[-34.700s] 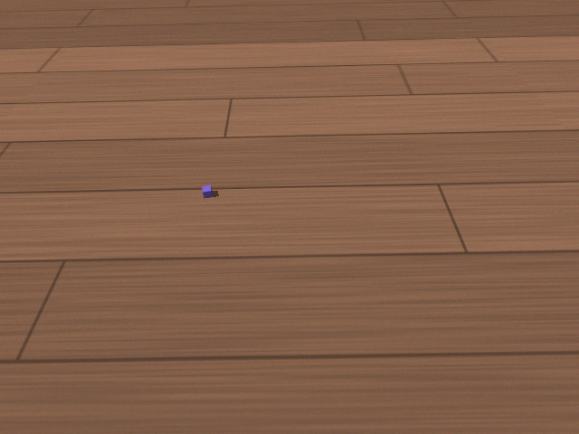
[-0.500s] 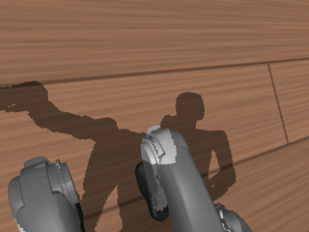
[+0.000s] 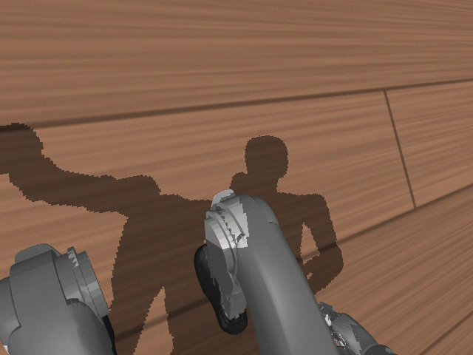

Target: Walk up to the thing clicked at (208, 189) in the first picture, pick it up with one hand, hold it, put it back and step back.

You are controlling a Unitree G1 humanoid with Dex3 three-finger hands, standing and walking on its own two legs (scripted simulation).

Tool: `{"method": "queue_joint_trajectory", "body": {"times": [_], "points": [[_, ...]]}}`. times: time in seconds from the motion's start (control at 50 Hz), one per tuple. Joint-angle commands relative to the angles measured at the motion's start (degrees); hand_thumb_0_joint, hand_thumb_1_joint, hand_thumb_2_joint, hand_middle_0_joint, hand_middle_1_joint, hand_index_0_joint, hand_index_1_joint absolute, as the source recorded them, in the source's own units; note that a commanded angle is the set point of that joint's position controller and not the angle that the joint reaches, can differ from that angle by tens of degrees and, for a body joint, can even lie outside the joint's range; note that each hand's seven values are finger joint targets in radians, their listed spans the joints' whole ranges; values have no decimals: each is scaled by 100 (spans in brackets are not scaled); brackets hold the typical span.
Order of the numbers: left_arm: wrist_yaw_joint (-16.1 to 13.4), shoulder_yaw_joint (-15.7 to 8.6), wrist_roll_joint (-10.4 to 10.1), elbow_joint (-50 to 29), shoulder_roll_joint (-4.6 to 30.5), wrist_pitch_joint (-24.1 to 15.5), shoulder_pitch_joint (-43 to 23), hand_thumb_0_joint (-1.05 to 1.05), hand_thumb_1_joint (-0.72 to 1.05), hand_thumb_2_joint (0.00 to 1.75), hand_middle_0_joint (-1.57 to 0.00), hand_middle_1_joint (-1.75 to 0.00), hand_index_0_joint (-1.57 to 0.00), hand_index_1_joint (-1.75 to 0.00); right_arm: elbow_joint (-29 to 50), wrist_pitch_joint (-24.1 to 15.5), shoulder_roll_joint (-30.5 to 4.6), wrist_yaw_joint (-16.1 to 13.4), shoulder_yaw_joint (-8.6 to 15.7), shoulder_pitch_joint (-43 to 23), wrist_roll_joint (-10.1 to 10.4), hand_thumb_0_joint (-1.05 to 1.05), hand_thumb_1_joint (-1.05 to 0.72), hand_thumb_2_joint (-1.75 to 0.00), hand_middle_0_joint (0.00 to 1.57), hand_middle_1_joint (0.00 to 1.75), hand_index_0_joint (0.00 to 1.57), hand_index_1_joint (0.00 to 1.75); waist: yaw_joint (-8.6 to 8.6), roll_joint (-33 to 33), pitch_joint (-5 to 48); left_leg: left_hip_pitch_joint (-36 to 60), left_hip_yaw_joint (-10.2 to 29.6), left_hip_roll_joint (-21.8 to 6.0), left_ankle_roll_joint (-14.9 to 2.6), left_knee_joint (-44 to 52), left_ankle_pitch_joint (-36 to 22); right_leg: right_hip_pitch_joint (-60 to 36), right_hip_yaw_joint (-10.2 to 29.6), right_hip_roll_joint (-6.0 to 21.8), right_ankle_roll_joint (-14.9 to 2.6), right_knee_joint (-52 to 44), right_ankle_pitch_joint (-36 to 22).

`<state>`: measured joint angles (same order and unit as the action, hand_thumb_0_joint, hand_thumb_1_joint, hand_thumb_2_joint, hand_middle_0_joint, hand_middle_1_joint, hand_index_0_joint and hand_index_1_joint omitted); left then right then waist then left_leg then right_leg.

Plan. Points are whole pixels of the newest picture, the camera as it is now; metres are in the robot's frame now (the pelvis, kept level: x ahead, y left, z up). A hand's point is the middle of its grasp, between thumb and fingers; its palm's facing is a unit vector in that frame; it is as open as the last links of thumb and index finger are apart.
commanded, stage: rest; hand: left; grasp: from above
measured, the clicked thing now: out of the picture +0.46 +0.33 -0.29
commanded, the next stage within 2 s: open in 0.08 s
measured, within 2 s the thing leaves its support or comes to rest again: neither
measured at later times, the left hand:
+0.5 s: hand out of the picture +0.44 +0.32 -0.24, palm faces -0.42 -0.16 -0.89, open 7.2 cm
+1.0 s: hand out of the picture +0.44 +0.33 -0.24, palm faces -0.43 -0.17 -0.89, open 11.4 cm
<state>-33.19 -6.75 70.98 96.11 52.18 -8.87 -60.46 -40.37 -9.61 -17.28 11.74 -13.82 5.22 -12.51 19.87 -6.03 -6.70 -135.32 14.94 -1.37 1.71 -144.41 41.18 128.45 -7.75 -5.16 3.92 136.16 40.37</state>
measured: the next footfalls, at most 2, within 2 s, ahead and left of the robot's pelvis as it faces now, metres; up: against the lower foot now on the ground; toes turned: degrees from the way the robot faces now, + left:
none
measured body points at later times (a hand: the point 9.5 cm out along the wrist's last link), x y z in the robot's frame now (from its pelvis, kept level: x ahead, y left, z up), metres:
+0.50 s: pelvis -0.01 +0.00 +0.00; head +0.27 +0.13 +0.33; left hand +0.46 +0.33 -0.19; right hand +0.05 -0.25 -0.06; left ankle +0.06 +0.13 -0.27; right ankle +0.10 -0.12 -0.27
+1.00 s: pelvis -0.01 +0.00 +0.00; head +0.27 +0.13 +0.33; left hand +0.46 +0.33 -0.19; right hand +0.06 -0.25 -0.06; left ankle +0.06 +0.13 -0.27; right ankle +0.10 -0.12 -0.27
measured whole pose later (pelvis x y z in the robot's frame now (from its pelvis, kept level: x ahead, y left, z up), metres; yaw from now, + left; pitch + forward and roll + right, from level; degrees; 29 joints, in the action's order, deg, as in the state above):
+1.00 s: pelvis -0.01 +0.00 +0.00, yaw -1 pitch +29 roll -14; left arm -33.8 -5.0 69.8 98.4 55.7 -9.6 -61.5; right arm -38.5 -12.0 -18.7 13.0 -16.8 5.0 -13.4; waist 20.9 -7.3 -8.3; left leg -134.4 16.4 -1.6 1.6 -144.7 40.8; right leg 127.1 -9.0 -5.6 4.1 135.2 39.2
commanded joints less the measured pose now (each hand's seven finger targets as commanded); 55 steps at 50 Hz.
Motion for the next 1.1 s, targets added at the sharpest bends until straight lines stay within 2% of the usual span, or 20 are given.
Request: {"method": "queue_joint_trajectory", "body": {"times": [0.0, 0.04, 0.08, 0.16, 0.22, 0.28, 0.34, 0.42, 0.46, 0.5, 0.54, 0.62, 0.68, 0.74, 0.86, 0.9, 0.92, 1.0, 1.04, 1.08], "points": [[-294, 113, -39, -429, 1207, -6, -1610, 0, 96, 8, -129, -5, -132, -2, -52, -56, -1794, -11, 449, 1139, 4, 0, -90, -90, 20, 30, 20, 30, 251, 2812, 3758, 3032, -692, -174, -211, 1369, -1462, -1918, -746, -156, -515, -1111, -1827], [-306, 112, -54, -409, 1317, -27, -1733, 0, 97, 7, -130, -6, -133, -3, -36, -102, -1839, 6, 408, 1158, -7, 0, -90, -90, 20, 30, 20, 30, 300, 2810, 3749, 2956, -694, -174, -239, 1314, -1396, -1983, -724, -168, -498, -1167, -1804], [-354, 58, -68, -407, 1436, -53, -1640, 0, 94, 9, -129, -6, -132, -3, -18, -123, -1846, 8, 385, 1128, 0, 0, -90, -90, 20, 30, 20, 30, 194, 2782, 3812, 2901, -690, -174, -234, 1361, -1376, -2067, -728, -177, -508, -1180, -1766], [-346, 174, -27, -254, 1347, -85, -1678, 0, 99, 5, -131, -7, -134, -3, 45, -183, -1867, 31, 341, 1120, -25, 0, -90, -90, 20, 30, 20, 30, 318, 2729, 3560, 2857, -641, -185, -230, 1383, -1224, -1919, -778, -187, -508, -1168, -1628], [-396, 95, -39, -404, 1524, -109, -1739, 0, 75, 4, -107, -10, -110, -7, 78, -210, -1924, 31, 311, 1145, -33, 0, -89, -89, 20, 30, 20, 30, 279, 2760, 3773, 2944, -635, -192, -225, 1368, -1377, -2130, -773, -184, -485, -1198, -1775], [-390, 177, -6, -291, 1377, -90, -1737, 0, 51, 12, -93, -18, -96, -15, 49, -258, -1935, 65, 321, 1182, -37, 0, -89, -89, 20, 30, 20, 30, 376, 2779, 3570, 3014, -595, -199, -202, 1376, -1369, -1960, -809, -175, -488, -1135, -1758], [-435, 127, -35, -276, 1511, -75, -1707, 0, 41, 20, -86, -24, -89, -22, 73, -263, -1938, 68, 292, 1072, -39, 0, -89, -90, 20, 30, 20, 30, 278, 2874, 3657, 2975, -593, -206, -193, 1416, -1331, -1955, -807, -180, -511, -1135, -1728], [-404, 171, -62, -171, 1395, -33, -1640, 0, 31, 29, -78, -30, -80, -29, 75, -270, -1946, 88, 277, 1089, -94, 0, -89, -90, 20, 30, 20, 30, 345, 2840, 3576, 2910, -588, -209, -202, 1410, -1227, -1972, -826, -210, -507, -1186, -1644], [-414, 130, -101, -458, 1575, -46, -1793, 0, 24, 34, -73, -35, -75, -33, 86, -267, -1946, 76, 259, 1076, -47, 0, -89, -90, 20, 30, 20, 30, 252, 2981, 3767, 3005, -591, -202, -190, 1450, -1310, -2057, -803, -193, -523, -1177, -1706], [-330, 260, -92, -130, 1333, 32, -1552, 0, 20, 37, -70, -38, -71, -37, 57, -297, -1938, 112, 253, 1067, -84, 0, -89, -90, 20, 30, 20, 30, 332, 2937, 3476, 2981, -595, -210, -185, 1420, -1281, -1904, -815, -200, -523, -1130, -1672], [-309, 185, -135, -233, 1460, 7, -1623, 0, 15, 42, -66, -40, -67, -39, 86, -315, -1979, 111, 273, 1092, -37, 0, -89, -90, 20, 30, 20, 30, 353, 2799, 3521, 2943, -560, -214, -201, 1389, -1234, -1932, -809, -196, -513, -1156, -1636], [-259, 164, -201, -155, 1530, -13, -1507, 0, 8, 47, -60, -47, -61, -46, 117, -323, -1976, 103, 241, 1103, -48, 0, -89, -90, 20, 30, 20, 30, 336, 2650, 3427, 2753, -612, -208, -248, 1367, -1139, -2076, -780, -217, -485, -1272, -1590], [-244, 184, -226, -394, 1525, -69, -1549, 0, 1, 54, -54, -53, -54, -52, 104, -314, -1950, 85, 231, 1102, -51, 0, -89, -90, 20, 30, 20, 30, 282, 2784, 3705, 2962, -600, -218, -214, 1389, -1340, -2251, -778, -222, -493, -1237, -1763], [-235, 108, -211, -90, 1558, -51, -1335, 0, -4, 57, -50, -56, -50, -56, 69, -299, -2004, 99, 241, 1183, -70, 0, -89, -90, 20, 30, 20, 30, 379, 2611, 3538, 2816, -589, -220, -238, 1330, -1369, -2256, -804, -224, -465, -1249, -1812], [-294, 136, -182, -594, 1631, -128, -1646, 0, -13, 65, -42, -64, -42, -64, 111, -257, -1970, 81, 196, 1096, -65, 0, -89, -90, 20, 30, 20, 30, 279, 2980, 3813, 3036, -588, -225, -186, 1386, -1538, -2320, -806, -220, -501, -1191, -1940], [-271, 248, -146, -208, 1423, -90, -1426, 0, -16, 67, -39, -67, -39, -66, 95, -256, -1954, 94, 234, 1064, -68, 0, -89, -90, 20, 30, 20, 30, 368, 2837, 3496, 2900, -568, -236, -189, 1391, -1363, -2118, -823, -236, -509, -1176, -1783], [-284, 124, -137, -191, 1543, -74, -1369, 0, -16, 68, -38, -68, -38, -67, 94, -232, -2015, 87, 254, 1146, -79, 0, -88, -89, 20, 30, 20, 30, 353, 2759, 3514, 2890, -554, -227, -194, 1437, -1329, -2152, -851, -237, -501, -1220, -1742], [-305, 193, -113, -597, 1543, -103, -1720, 0, -20, 71, -34, -72, -35, -71, 136, -251, -1994, 84, 226, 1041, -87, 0, -88, -90, 20, 30, 20, 30, 314, 3090, 3665, 3157, -535, -221, -144, 1481, -1401, -2055, -864, -190, -523, -1158, -1780], [-293, 185, -120, -77, 1429, -40, -1285, 0, -21, 73, -33, -73, -34, -72, 100, -236, -2024, 85, 263, 1067, -90, 0, -88, -90, 20, 30, 20, 30, 366, 2745, 3466, 2919, -551, -226, -187, 1443, -1297, -2074, -855, -238, -500, -1219, -1726], [-316, 148, -120, -323, 1547, -88, -1567, 0, -23, 74, -31, -74, -32, -74, 123, -232, -2020, 69, 239, 1144, -92, 0, -88, -89, 20, 30, 20, 30, 397, 2819, 3534, 2897, -567, -216, -194, 1440, -1288, -2155, -830, -211, -494, -1250, -1731]]}}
